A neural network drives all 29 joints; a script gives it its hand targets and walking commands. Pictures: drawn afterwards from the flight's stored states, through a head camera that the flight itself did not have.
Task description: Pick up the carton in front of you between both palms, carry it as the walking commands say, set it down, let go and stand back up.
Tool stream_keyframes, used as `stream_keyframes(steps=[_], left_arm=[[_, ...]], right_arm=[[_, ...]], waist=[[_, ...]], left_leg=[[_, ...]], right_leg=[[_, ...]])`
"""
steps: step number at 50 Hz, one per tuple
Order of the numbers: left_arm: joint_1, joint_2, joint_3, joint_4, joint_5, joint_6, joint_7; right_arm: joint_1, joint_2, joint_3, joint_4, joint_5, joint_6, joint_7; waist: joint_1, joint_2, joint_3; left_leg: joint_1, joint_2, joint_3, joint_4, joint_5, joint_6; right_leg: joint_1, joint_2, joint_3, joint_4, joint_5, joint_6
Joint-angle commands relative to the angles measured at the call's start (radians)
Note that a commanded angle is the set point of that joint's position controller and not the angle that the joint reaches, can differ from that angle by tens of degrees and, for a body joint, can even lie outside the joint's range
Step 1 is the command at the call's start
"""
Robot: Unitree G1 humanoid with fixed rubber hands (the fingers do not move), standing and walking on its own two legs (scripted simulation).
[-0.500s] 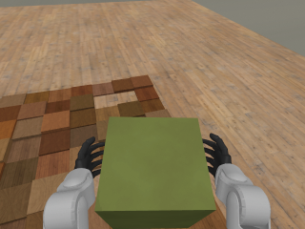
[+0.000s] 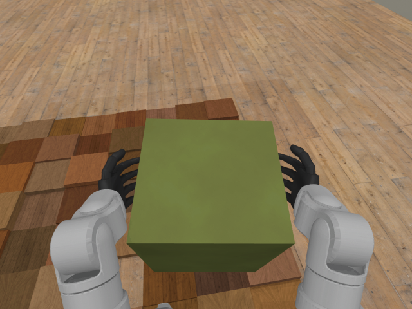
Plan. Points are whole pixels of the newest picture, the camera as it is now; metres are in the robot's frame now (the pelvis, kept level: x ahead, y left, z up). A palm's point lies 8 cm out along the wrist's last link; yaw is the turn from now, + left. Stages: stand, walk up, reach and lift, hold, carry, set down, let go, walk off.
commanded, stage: carry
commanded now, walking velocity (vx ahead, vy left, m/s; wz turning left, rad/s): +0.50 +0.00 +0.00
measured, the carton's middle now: (207, 204) +0.32 +0.01 +0.06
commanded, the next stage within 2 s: none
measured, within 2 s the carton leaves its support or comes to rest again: neither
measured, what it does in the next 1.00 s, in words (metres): walks ahead: left foot, then right foot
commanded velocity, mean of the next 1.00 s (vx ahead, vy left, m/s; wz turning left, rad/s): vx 0.50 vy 0.00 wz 0.00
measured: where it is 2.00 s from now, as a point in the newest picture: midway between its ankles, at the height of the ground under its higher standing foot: (209, 149)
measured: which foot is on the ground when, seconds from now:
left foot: up 0.00-0.10, down 0.12-0.62, up 0.64-0.90, down 0.92-1.00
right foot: down 0.00-0.16, up 0.18-0.52, down 0.54-0.94, up 0.96-1.00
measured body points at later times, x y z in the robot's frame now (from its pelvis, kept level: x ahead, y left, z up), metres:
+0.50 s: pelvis +0.32 +0.03 +0.00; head +0.38 +0.03 +0.45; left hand +0.67 +0.17 +0.07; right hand +0.67 -0.14 +0.07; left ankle +0.26 +0.10 -0.74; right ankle +0.43 -0.10 -0.70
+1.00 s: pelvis +0.65 +0.06 -0.02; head +0.71 +0.05 +0.43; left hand +1.03 +0.20 +0.11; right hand +1.01 -0.11 +0.11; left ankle +0.76 +0.14 -0.71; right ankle +0.47 -0.06 -0.64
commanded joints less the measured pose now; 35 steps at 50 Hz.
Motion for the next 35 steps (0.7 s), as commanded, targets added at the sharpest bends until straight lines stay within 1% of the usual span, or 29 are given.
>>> stream_keyframes(steps=[1, 3, 4, 5, 6, 7, 8, 9, 10, 11, 12, 13, 14, 16, 18, 21, 22, 24, 25, 26, 27, 28, 29, 30, 31, 32, 33, 34, 35], left_arm=[[-0.606, -0.636, -0.728, 0.027, -0.347, -0.023, -0.147], [-0.627, -0.626, -0.712, 0.091, -0.334, -0.036, -0.131], [-0.642, -0.628, -0.702, 0.12, -0.329, -0.043, -0.125], [-0.656, -0.634, -0.694, 0.149, -0.323, -0.05, -0.119], [-0.677, -0.644, -0.688, 0.167, -0.317, -0.057, -0.114], [-0.713, -0.651, -0.682, 0.174, -0.307, -0.067, -0.11], [-0.744, -0.681, -0.681, 0.18, -0.302, -0.073, -0.108], [-0.705, -0.71, -0.672, 0.217, -0.291, -0.081, -0.102], [-0.734, -0.72, -0.653, 0.236, -0.28, -0.094, -0.097], [-0.745, -0.761, -0.645, 0.248, -0.273, -0.111, -0.097], [-0.758, -0.797, -0.644, 0.261, -0.256, -0.133, -0.098], [-0.769, -0.827, -0.638, 0.285, -0.238, -0.155, -0.102], [-0.776, -0.85, -0.639, 0.296, -0.228, -0.179, -0.105], [-0.791, -0.871, -0.65, 0.307, -0.215, -0.222, -0.107], [-0.787, -0.872, -0.656, 0.319, -0.202, -0.258, -0.102], [-0.756, -0.851, -0.663, 0.342, -0.191, -0.291, -0.094], [-0.749, -0.841, -0.665, 0.344, -0.19, -0.297, -0.092], [-0.748, -0.826, -0.669, 0.344, -0.2, -0.303, -0.092], [-0.746, -0.814, -0.669, 0.346, -0.204, -0.304, -0.093], [-0.748, -0.798, -0.665, 0.34, -0.209, -0.304, -0.093], [-0.753, -0.778, -0.661, 0.329, -0.218, -0.301, -0.093], [-0.786, -0.762, -0.667, 0.317, -0.231, -0.297, -0.094], [-0.83, -0.771, -0.688, 0.298, -0.261, -0.293, -0.096], [-0.805, -0.772, -0.689, 0.298, -0.282, -0.287, -0.099], [-0.792, -0.763, -0.686, 0.288, -0.295, -0.278, -0.098], [-0.775, -0.716, -0.66, 0.315, -0.289, -0.261, -0.091], [-0.822, -0.656, -0.659, 0.281, -0.296, -0.251, -0.077], [-0.825, -0.682, -0.665, 0.252, -0.323, -0.241, -0.075], [-0.865, -0.704, -0.677, 0.209, -0.35, -0.228, -0.075]], right_arm=[[-0.567, 0.667, 0.713, 0.071, 0.306, -0.024, 0.105], [-0.591, 0.644, 0.686, 0.129, 0.298, -0.032, 0.102], [-0.601, 0.639, 0.67, 0.16, 0.293, -0.038, 0.101], [-0.605, 0.636, 0.65, 0.194, 0.287, -0.045, 0.101], [-0.602, 0.636, 0.635, 0.225, 0.283, -0.055, 0.1], [-0.619, 0.645, 0.621, 0.236, 0.283, -0.067, 0.1], [-0.653, 0.644, 0.609, 0.263, 0.282, -0.079, 0.099], [-0.628, 0.685, 0.613, 0.32, 0.298, -0.087, 0.105], [-0.644, 0.735, 0.628, 0.319, 0.322, -0.101, 0.113], [-0.69, 0.799, 0.658, 0.313, 0.341, -0.12, 0.122], [-0.738, 0.856, 0.682, 0.311, 0.359, -0.142, 0.135], [-0.793, 0.896, 0.698, 0.306, 0.373, -0.166, 0.146], [-0.84, 0.927, 0.714, 0.301, 0.388, -0.191, 0.155], [-0.888, 0.95, 0.734, 0.303, 0.405, -0.235, 0.164], [-0.878, 0.944, 0.734, 0.327, 0.399, -0.267, 0.164], [-0.812, 0.912, 0.714, 0.372, 0.37, -0.299, 0.155], [-0.789, 0.899, 0.704, 0.385, 0.358, -0.305, 0.151], [-0.763, 0.87, 0.686, 0.399, 0.335, -0.311, 0.143], [-0.756, 0.854, 0.678, 0.401, 0.323, -0.31, 0.138], [-0.763, 0.839, 0.674, 0.398, 0.316, -0.308, 0.134], [-0.761, 0.824, 0.67, 0.394, 0.309, -0.306, 0.128], [-0.768, 0.817, 0.667, 0.393, 0.301, -0.301, 0.121], [-0.768, 0.801, 0.659, 0.383, 0.298, -0.299, 0.112], [-0.792, 0.774, 0.651, 0.348, 0.297, -0.292, 0.105], [-0.833, 0.758, 0.648, 0.317, 0.305, -0.28, 0.096], [-0.832, 0.732, 0.63, 0.324, 0.304, -0.258, 0.085], [-0.751, 0.721, 0.61, 0.353, 0.292, -0.239, 0.076], [-0.771, 0.697, 0.604, 0.313, 0.293, -0.226, 0.068], [-0.81, 0.699, 0.599, 0.278, 0.305, -0.211, 0.063]], waist=[[0.022, -0.134, -0.203], [0.02, -0.155, -0.184], [0.001, -0.166, -0.196], [-0.036, -0.177, -0.232], [-0.086, -0.165, -0.297], [-0.129, -0.076, -0.371], [-0.132, 0.151, -0.529], [-0.117, 0.314, -0.59], [-0.125, 0.247, -0.537], [-0.124, 0.123, -0.509], [-0.12, 0.035, -0.475], [-0.113, 0.011, -0.458], [-0.102, 0.016, -0.446], [-0.097, 0.057, -0.429], [-0.101, 0.075, -0.422], [-0.096, 0.107, -0.419], [-0.098, 0.12, -0.409], [-0.104, 0.137, -0.375], [-0.102, 0.124, -0.354], [-0.087, 0.111, -0.343], [-0.065, 0.11, -0.347], [-0.069, 0.03, -0.338], [-0.068, -0.057, -0.367], [0.0, -0.04, -0.42], [0.044, -0.116, -0.435], [0.041, -0.255, -0.364], [0.053, -0.3, -0.494], [0.068, -0.213, -0.509], [0.073, -0.147, -0.459]], left_leg=[[-0.026, -0.046, 0.075, -0.161, 0.109, 0.016], [0.057, -0.074, 0.099, -0.266, 0.162, 0.04], [0.135, -0.095, 0.112, -0.295, 0.171, 0.057], [0.25, -0.118, 0.132, -0.309, 0.163, 0.066], [0.422, -0.143, 0.154, -0.345, 0.172, 0.063], [0.625, -0.117, 0.126, -0.358, 0.103, 0.051], [0.961, 0.181, -0.305, -0.263, 0.11, 0.189], [1.113, 0.299, -0.628, -0.418, 0.135, 0.29], [1.08, 0.278, -0.592, -0.434, 0.137, 0.285], [1.018, 0.264, -0.518, -0.404, 0.205, 0.261], [0.933, 0.254, -0.45, -0.41, 0.236, 0.232], [0.857, 0.239, -0.403, -0.442, 0.168, 0.206], [0.806, 0.23, -0.369, -0.475, 0.097, 0.187], [0.765, 0.215, -0.302, -0.508, 0.082, 0.184], [0.776, 0.209, -0.25, -0.523, 0.134, 0.198], [0.805, 0.165, -0.146, -0.5, 0.24, 0.163], [0.833, 0.159, -0.132, -0.49, 0.277, 0.15], [0.872, 0.158, -0.103, -0.458, 0.337, 0.134], [0.878, 0.154, -0.085, -0.45, 0.325, 0.119], [0.882, 0.15, -0.058, -0.42, 0.376, 0.101], [0.869, 0.142, -0.025, -0.366, 0.475, 0.081], [0.828, 0.105, 0.0, -0.269, 0.57, 0.064], [0.705, 0.077, 0.012, -0.103, 0.567, 0.051], [0.545, 0.056, 0.033, 0.024, 0.461, 0.036], [0.287, -0.005, 0.005, 0.189, -0.001, 0.02], [0.025, -0.112, 0.019, 0.347, -0.408, 0.008], [-0.154, -0.135, -0.057, 0.534, -0.451, 0.002], [-0.203, -0.085, -0.103, 0.61, -0.426, 0.019], [-0.264, -0.068, -0.106, 0.624, -0.407, 0.03]], right_leg=[[0.231, -0.189, 0.12, -0.028, 0.59, -0.088], [0.226, -0.179, 0.089, -0.013, 0.688, -0.067], [0.218, -0.177, 0.072, 0.027, 0.786, -0.053], [0.211, -0.176, 0.046, 0.113, 0.868, -0.033], [0.183, -0.16, 0.001, 0.256, 0.892, -0.002], [0.077, -0.125, -0.019, 0.459, 0.713, 0.026], [-0.238, -0.075, 0.025, 0.79, 0.399, 0.062], [-0.533, 0.107, 0.103, 1.06, -0.219, 0.079], [-0.637, 0.058, 0.186, 1.158, -0.198, 0.054], [-0.655, 0.014, 0.2, 1.138, -0.157, 0.036], [-0.641, -0.021, 0.2, 1.064, -0.121, 0.024], [-0.608, -0.042, 0.2, 0.987, -0.098, 0.019], [-0.572, -0.052, 0.193, 0.921, -0.074, 0.02], [-0.535, -0.039, 0.151, 0.776, -0.096, 0.031], [-0.539, -0.031, 0.118, 0.633, -0.098, 0.044], [-0.5, -0.015, 0.07, 0.474, 0.079, 0.047], [-0.507, -0.016, 0.068, 0.431, 0.132, 0.044], [-0.522, -0.018, 0.07, 0.35, 0.152, 0.037], [-0.508, -0.022, 0.076, 0.3, 0.175, 0.031], [-0.473, -0.014, 0.057, 0.249, 0.191, 0.022], [-0.4, -0.001, 0.041, 0.185, 0.208, 0.009], [-0.298, 0.053, -0.019, 0.137, 0.247, -0.003], [-0.075, 0.078, -0.046, 0.06, 0.325, -0.024], [0.159, 0.028, -0.008, 0.036, 0.365, -0.032], [0.382, -0.133, 0.196, 0.093, 0.543, -0.061], [0.492, -0.255, 0.392, 0.172, 1.261, -0.087], [0.671, -0.384, 0.525, 0.206, 1.164, -0.269], [0.633, -0.383, 0.551, 0.183, 0.857, -0.283], [0.573, -0.35, 0.542, 0.155, 0.672, -0.262]])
